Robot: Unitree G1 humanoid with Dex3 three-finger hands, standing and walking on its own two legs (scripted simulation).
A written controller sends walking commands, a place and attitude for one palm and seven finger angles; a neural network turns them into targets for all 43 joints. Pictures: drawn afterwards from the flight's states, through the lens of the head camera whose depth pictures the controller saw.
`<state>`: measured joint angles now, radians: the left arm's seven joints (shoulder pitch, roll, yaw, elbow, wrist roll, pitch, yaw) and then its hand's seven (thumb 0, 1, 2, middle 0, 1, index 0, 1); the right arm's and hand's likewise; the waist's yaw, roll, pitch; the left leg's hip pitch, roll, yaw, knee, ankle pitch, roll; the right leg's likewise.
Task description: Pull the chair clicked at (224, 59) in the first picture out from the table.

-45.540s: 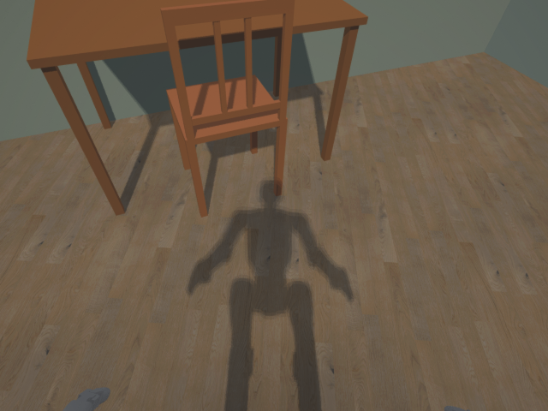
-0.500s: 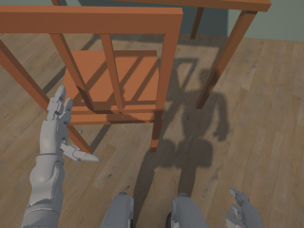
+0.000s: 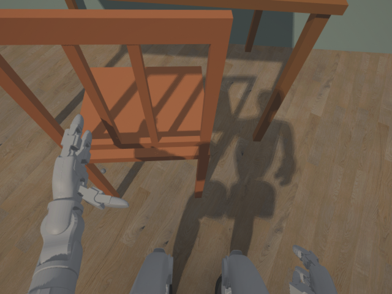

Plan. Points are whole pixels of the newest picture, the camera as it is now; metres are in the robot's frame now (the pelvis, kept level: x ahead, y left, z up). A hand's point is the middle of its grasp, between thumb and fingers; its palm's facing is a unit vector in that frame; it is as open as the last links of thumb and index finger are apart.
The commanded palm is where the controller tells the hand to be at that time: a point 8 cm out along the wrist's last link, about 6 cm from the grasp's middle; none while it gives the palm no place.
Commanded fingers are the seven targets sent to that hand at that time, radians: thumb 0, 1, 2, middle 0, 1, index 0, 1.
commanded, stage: aim the fingers beside a spindle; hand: left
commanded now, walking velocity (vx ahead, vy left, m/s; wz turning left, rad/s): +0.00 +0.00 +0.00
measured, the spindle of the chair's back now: (99, 104) +0.48 +0.23 +0.04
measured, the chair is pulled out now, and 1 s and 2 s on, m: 0.20 0.20 0.20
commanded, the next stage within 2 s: none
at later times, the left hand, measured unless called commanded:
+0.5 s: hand (109, 169) +0.34 +0.18 +0.03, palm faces +0.07 -1.00 -0.05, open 16.9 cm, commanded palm +0.32 +0.24 +0.02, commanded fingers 0.00 -0.50 0.30 -0.06 -0.08 -0.06 -0.08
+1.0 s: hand (104, 171) +0.34 +0.20 +0.01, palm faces +0.11 -0.99 -0.04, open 16.9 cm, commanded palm +0.32 +0.24 +0.02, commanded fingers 0.00 -0.50 0.30 -0.06 -0.08 -0.06 -0.08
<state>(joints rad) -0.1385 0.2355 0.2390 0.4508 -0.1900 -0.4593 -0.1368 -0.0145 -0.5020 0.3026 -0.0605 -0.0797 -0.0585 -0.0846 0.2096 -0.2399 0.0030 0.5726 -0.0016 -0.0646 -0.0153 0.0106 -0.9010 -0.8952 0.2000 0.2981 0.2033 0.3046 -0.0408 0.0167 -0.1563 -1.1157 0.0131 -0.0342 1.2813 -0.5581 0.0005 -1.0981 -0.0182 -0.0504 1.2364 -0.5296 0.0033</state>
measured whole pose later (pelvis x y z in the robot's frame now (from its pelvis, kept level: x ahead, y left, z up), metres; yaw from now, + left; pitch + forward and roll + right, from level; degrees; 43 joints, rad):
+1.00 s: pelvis +0.00 +0.00 +0.00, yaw +0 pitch +22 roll -2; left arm -0.14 0.24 0.26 0.45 -0.19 -0.46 -0.14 -0.02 -0.50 0.30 -0.06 -0.08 -0.06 -0.08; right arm 0.19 -0.24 0.00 0.57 0.00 -0.07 -0.02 0.01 -0.90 -0.90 0.20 0.30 0.20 0.30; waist -0.05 0.01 -0.14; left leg -1.13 0.02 -0.04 1.29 -0.56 0.00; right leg -1.11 -0.01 -0.05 1.25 -0.53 0.00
